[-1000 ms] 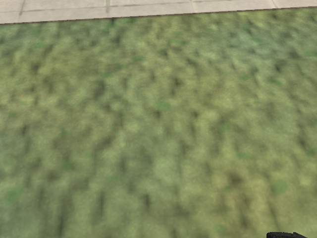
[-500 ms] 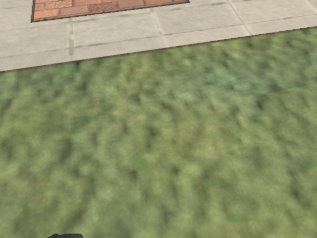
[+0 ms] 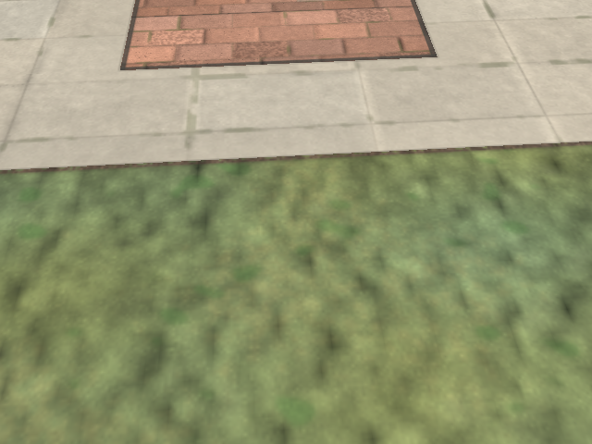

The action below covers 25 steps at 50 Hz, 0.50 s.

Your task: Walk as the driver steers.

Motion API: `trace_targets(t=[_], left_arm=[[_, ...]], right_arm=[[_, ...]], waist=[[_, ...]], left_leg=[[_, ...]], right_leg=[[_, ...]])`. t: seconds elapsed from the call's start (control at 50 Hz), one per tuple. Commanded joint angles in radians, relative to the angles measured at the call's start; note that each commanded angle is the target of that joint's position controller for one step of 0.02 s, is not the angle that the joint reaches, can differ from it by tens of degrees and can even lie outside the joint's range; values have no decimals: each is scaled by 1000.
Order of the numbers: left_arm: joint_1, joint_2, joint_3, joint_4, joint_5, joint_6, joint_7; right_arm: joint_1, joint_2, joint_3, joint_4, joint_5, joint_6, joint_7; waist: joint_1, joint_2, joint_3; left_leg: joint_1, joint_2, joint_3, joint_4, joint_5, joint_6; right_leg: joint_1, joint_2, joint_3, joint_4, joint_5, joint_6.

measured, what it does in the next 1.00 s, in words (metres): walks ahead: left foot, then right foot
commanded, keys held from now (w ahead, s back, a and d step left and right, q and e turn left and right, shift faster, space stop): no key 1.00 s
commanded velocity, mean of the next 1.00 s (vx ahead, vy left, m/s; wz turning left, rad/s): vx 0.09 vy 0.00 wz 0.00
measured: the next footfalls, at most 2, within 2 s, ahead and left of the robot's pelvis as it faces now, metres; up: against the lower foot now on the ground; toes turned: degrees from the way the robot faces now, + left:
left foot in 0.04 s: +0.22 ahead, +0.13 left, +0.00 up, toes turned +3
right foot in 0.44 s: +0.21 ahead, -0.11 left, +0.00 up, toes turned -1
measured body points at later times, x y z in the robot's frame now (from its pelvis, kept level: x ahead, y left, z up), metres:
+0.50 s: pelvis +0.14 +0.03 +0.00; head +0.15 +0.02 +0.45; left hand +0.22 +0.29 -0.13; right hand +0.24 -0.21 -0.14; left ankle +0.18 +0.12 -0.74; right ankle +0.17 -0.11 -0.74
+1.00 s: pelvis +0.18 +0.02 +0.00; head +0.19 +0.02 +0.45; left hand +0.23 +0.27 -0.15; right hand +0.24 -0.23 -0.15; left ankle +0.18 +0.12 -0.74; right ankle +0.17 -0.11 -0.74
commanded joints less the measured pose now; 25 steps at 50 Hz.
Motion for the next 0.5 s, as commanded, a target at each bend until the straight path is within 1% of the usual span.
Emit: trace_targets(t=[0.02,0.04,0.06,0.08,0.1,0.12,0.14,0.16,0.18,0.2,0.22,0.24,0.26,0.28,0.32,0.36,0.38,0.4,0.42,0.44,0.46,0.48,0.5], left_arm=[[-20,173,36,-28,-2,12,12],[-27,157,29,-33,-1,15,12],[-11,127,15,-58,17,13,13],[168,-9,-26,-29,24,1,0],[150,76,-6,-3,-1,-12,-4],[42,124,9,-35,-25,-14,-1],[-31,125,8,-54,-21,-7,9],[-64,124,16,-57,-6,7,21],[-48,108,18,-57,2,25,27],[-24,79,15,-49,5,40,30],[-7,51,10,-45,5,49,33],[-13,41,8,-47,6,56,38],[-30,41,6,-51,8,62,42],[-50,46,5,-54,11,68,44],[-81,66,9,-55,11,82,44],[-115,72,12,-55,12,92,42],[-125,68,13,-53,16,92,41],[-134,68,13,-50,23,90,40],[-141,75,13,-50,33,88,39],[-137,97,14,-53,37,84,40],[-154,160,27,-47,21,81,42],[-154,133,27,-30,13,76,36],[-161,95,19,-25,17,69,32]], right_arm=[[41,-120,-34,-42,-10,-27,8],[179,-163,-55,6,-19,-31,5],[322,-237,-70,38,-41,-32,-4],[357,-284,-71,52,-39,-20,-4],[387,-214,-55,49,-21,-10,-1],[291,-183,-44,35,-12,-8,-4],[192,-148,-31,16,-13,-7,-7],[134,-112,-18,9,-20,-8,-10],[107,-90,-11,15,-32,-9,-10],[93,-77,-6,23,-43,-9,-9],[84,-82,-6,30,-50,-10,-10],[76,-93,-7,34,-53,-10,-14],[69,-105,-10,37,-52,-8,-19],[69,-117,-12,40,-48,-3,-25],[80,-131,-13,47,-39,11,-33],[80,-124,-9,54,-32,25,-39],[72,-117,-6,57,-26,31,-41],[78,-103,0,64,-21,36,-43],[108,-85,6,78,-19,38,-42],[132,-77,9,86,-23,40,-42],[184,-85,2,89,-24,41,-43],[171,-85,2,91,-26,47,-49],[155,-89,0,89,-24,52,-54]], waist=[[-97,-138,-12],[-157,-117,-98],[-184,-8,-245],[-110,253,-414],[-157,151,-490],[-144,113,-342],[-115,35,-235],[-89,6,-168],[-53,25,-149],[-32,44,-141],[-16,55,-134],[-9,66,-129],[-8,72,-133],[-15,73,-143],[-29,70,-147],[-37,64,-104],[-30,59,-75],[-28,50,-46],[-31,27,-20],[-45,-4,-2],[-102,-98,17],[-89,-137,25],[-85,-139,29]], left_leg=[[152,-62,37,-57,-24,41],[346,-79,53,-85,98,65],[652,96,-114,-10,476,121],[1010,369,-471,-8,696,322],[968,340,-538,-70,565,317],[839,296,-395,-97,499,271],[687,249,-302,-135,444,232],[544,223,-247,-174,419,219],[432,197,-206,-206,402,205],[360,178,-172,-232,388,203],[314,163,-135,-247,394,206],[288,151,-106,-256,402,207],[278,143,-89,-260,380,206],[277,140,-84,-268,318,202],[272,142,-98,-299,96,190],[240,130,-114,-326,-190,168],[218,115,-115,-327,-318,147],[201,94,-115,-323,-417,119],[196,72,-116,-313,-482,82],[194,42,-105,-277,-498,48],[201,-19,-57,-257,-459,22],[285,-50,-7,-221,-395,7],[340,-49,2,-186,-348,4]], right_leg=[[1,-259,91,161,796,-111],[-37,-199,59,326,845,-75],[-233,-129,22,601,533,-26],[-584,38,45,986,-312,39],[-611,29,219,1104,-370,36],[-685,-22,195,1114,-319,28],[-684,-75,147,1054,-241,32],[-640,-108,139,996,-184,38],[-543,-138,145,936,-141,37],[-470,-140,139,880,-120,37],[-427,-138,126,808,-108,38],[-401,-133,115,729,-96,41],[-378,-130,108,653,-73,43],[-355,-127,103,593,-32,44],[-317,-121,95,517,45,44],[-287,-116,86,437,87,36],[-260,-107,73,368,123,27],[-232,-100,65,300,148,17],[-215,-117,84,234,188,4],[-207,-158,123,195,223,-12],[-244,-167,127,213,190,-31],[-344,-143,124,180,38,-30],[-389,-135,124,150,1,-16]])
Velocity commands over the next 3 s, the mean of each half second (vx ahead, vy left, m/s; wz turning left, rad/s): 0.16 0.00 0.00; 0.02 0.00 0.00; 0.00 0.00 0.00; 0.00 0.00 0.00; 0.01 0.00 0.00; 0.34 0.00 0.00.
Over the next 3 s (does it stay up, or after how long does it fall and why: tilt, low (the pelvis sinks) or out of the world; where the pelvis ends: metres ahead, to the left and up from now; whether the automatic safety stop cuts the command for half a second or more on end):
stays up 0.32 -0.05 0.01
